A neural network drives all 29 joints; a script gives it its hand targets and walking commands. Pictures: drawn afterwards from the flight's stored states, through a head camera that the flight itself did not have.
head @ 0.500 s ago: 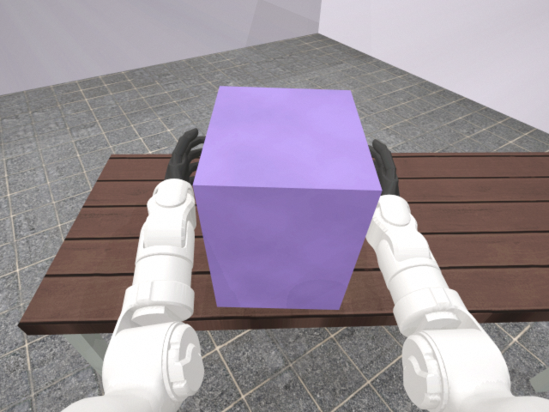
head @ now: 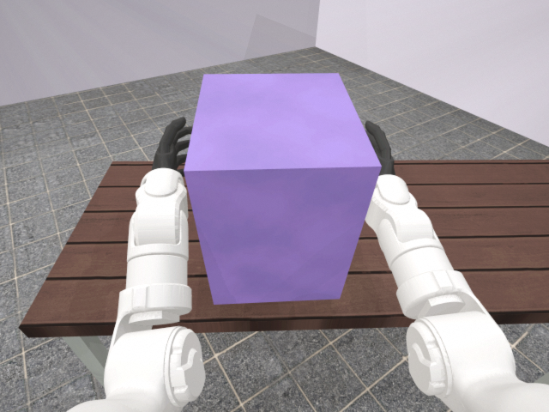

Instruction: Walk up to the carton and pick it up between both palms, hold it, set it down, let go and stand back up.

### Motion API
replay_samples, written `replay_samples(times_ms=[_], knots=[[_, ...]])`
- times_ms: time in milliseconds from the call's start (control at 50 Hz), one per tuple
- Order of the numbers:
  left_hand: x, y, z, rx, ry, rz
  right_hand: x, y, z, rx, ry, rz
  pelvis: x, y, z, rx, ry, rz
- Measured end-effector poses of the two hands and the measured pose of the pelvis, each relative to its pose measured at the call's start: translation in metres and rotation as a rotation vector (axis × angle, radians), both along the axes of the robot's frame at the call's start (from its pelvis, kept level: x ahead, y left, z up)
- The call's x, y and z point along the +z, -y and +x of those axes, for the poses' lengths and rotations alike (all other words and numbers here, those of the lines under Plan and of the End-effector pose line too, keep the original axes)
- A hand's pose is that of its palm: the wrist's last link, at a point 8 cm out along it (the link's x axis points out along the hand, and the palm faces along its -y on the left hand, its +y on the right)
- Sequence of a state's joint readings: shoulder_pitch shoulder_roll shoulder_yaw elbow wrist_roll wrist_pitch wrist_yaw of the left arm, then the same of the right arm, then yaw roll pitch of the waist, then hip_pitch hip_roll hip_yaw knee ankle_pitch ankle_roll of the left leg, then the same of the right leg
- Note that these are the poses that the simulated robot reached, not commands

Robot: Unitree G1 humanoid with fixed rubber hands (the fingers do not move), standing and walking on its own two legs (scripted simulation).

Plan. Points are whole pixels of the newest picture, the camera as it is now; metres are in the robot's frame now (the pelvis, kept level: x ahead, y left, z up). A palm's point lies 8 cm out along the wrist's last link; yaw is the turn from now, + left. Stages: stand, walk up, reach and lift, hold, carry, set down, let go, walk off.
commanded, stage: reach and lift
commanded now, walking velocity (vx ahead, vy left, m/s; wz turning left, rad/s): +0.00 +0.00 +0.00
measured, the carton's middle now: (274, 191) +0.41 -0.01 +0.14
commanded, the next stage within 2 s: hold in 1.20 s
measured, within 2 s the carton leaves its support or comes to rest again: neither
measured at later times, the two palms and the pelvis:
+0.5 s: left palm (157, 153) +0.38 +0.15 +0.24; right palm (379, 154) +0.37 -0.15 +0.23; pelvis +0.00 -0.01 +0.00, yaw +1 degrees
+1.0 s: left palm (149, 147) +0.38 +0.15 +0.25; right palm (377, 140) +0.38 -0.15 +0.24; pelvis +0.00 -0.01 +0.00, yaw +1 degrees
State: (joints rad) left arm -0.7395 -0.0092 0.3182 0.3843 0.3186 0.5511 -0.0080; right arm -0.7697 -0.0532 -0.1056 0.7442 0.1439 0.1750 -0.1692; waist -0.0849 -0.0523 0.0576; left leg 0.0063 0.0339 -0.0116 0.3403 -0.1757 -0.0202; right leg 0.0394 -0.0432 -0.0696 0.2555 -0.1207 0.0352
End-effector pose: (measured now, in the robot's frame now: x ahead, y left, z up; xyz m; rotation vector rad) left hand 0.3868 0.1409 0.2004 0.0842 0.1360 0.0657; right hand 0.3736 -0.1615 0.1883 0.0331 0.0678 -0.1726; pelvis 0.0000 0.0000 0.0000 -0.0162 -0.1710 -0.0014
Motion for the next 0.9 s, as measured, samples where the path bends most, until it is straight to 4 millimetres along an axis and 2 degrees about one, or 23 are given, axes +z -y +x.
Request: replay_samples(times_ms=[200,520,900], knots=[[0.011,0.004,-0.008,0.009,-0.004,-0.016,0.011,0.004,-0.005,0.008,-0.005,0.0,0.0,0.004,-0.003,-0.002,0.005,0.0],[0.038,-0.007,-0.007,0.02,0.006,-0.028,0.039,-0.007,0.001,0.027,0.003,0.003,0.0,0.006,-0.005,0.012,-0.011,0.001],[0.039,-0.012,-0.008,0.033,0.0,-0.045,0.048,-0.011,0.005,0.04,-0.007,0.013,0.0,0.006,0.001,0.013,-0.021,-0.002]])
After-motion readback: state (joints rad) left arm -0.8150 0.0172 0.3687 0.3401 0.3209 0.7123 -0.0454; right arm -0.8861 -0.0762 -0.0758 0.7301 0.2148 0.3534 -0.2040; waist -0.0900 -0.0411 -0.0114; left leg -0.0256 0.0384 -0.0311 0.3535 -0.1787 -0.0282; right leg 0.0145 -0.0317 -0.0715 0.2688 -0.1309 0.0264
